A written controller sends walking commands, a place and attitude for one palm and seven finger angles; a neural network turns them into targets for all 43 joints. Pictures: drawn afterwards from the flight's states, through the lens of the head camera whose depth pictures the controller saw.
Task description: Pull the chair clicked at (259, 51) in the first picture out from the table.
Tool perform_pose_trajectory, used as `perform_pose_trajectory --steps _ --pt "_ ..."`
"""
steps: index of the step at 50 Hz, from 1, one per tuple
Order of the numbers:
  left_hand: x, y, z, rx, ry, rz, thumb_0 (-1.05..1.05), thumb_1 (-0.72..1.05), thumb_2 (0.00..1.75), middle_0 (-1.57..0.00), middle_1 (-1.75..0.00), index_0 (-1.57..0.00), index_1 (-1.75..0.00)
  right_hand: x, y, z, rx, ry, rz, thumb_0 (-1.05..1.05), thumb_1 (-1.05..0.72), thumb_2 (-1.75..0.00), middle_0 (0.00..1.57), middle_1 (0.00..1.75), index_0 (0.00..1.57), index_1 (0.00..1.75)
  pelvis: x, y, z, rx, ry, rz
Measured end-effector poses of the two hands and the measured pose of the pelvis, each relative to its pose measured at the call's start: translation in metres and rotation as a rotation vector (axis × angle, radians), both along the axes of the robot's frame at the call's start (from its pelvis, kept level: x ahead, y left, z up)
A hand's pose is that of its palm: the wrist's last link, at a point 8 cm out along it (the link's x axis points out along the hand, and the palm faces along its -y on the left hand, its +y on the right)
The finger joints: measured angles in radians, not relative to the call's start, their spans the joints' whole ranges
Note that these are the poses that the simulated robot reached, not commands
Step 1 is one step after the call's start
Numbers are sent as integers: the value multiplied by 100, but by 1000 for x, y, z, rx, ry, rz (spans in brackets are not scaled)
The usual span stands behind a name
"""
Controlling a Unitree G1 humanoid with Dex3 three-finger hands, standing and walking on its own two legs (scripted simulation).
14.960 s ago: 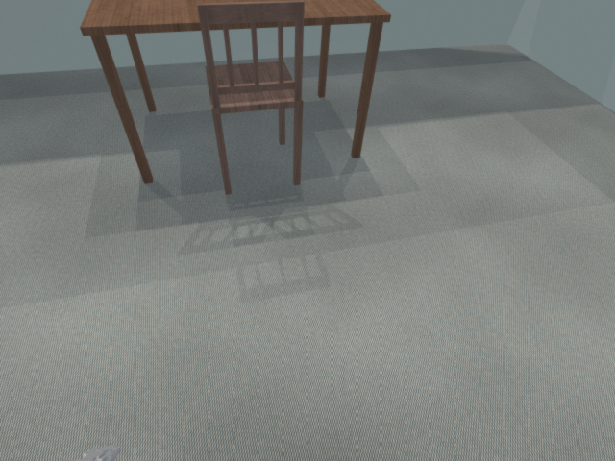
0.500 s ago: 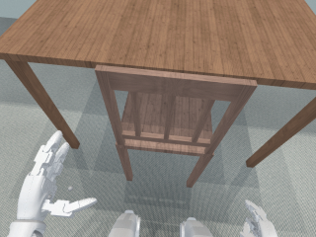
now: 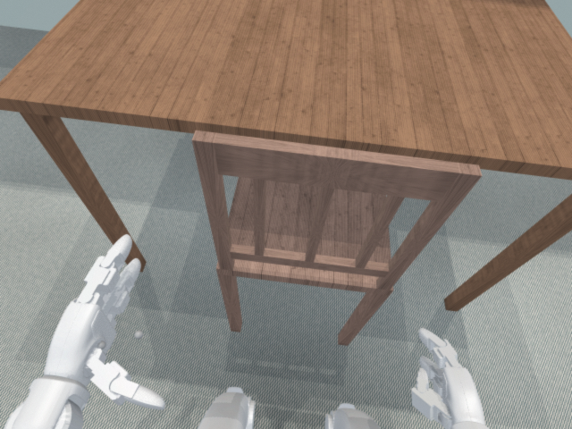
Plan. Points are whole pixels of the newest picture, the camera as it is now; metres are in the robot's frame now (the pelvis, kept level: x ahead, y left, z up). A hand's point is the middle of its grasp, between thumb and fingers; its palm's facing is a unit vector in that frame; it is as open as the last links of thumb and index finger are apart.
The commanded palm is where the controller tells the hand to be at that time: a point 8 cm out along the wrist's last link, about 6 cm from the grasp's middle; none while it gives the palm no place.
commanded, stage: raise the hand toward the chair's back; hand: left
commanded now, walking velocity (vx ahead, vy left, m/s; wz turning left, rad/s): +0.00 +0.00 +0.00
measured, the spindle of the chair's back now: (317, 226) +0.44 -0.03 -0.02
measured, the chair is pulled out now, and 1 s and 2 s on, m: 0.00 0.00 0.00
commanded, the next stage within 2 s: aim the fingers beside a spindle in 0.60 s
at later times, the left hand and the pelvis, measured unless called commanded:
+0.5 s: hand (136, 314) +0.25 +0.20 +0.04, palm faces -0.02 -1.00 -0.07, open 16.9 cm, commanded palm +0.22 +0.25 +0.05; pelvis +0.00 -0.01 +0.00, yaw +0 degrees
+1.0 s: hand (159, 314) +0.25 +0.18 +0.04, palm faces -0.05 -1.00 -0.06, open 16.9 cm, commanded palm +0.24 +0.23 +0.04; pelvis +0.00 -0.02 +0.00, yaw +0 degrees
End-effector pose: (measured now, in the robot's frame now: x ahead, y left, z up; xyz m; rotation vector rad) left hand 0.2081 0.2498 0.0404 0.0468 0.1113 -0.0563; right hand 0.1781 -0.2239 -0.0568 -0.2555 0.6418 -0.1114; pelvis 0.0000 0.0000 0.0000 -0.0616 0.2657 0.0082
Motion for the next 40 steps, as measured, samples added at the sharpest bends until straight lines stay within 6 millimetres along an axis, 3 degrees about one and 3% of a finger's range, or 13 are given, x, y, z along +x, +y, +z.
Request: perform_pose_trajectory --steps 5,12,16,21,28,36,40 --pt "11 17 25 36 -140 64 -1 -50 30 -7 -8 -6 -8 -11 -6 -6 -10 48 -7 1 -90 -90 20 30 21 30 2 0 1 -3 3 6" --pt "20 9 -2 -3 34 -16 -1 -50 30 -6 -8 -6 -8 -23 -19 -8 -13 75 -56 1 -90 -90 20 30 21 30 2 0 3 2 7 -2" --pt "16 1 5 -5 7 -19 -1 -50 30 -6 -8 -6 -8 -26 -25 -1 -28 62 -75 1 -90 -90 20 30 21 30 4 -2 5 7 5 -9" --pt "18 6 20 26 -112 50 -1 -50 30 -7 -8 -6 -8 -24 -29 -3 -34 67 -57 1 -90 -90 20 30 20 30 4 -6 3 8 7 -2" --pt "16 -3 1 18 11 1 -1 -50 30 -6 -8 -6 -8 -16 -29 -8 -7 59 -49 1 -90 -90 20 30 20 30 3 -10 2 11 10 -1" --pt "17 -7 19 26 -96 41 -1 -50 30 -7 -8 -6 -8 -9 -31 -7 -2 37 -37 1 -90 -90 20 30 21 30 6 -17 2 16 8 2" --pt "19 -7 12 23 -70 42 -1 -50 30 -7 -8 -6 -8 -7 -34 -11 3 44 -32 1 -90 -90 20 30 21 30 5 -20 0 17 12 5"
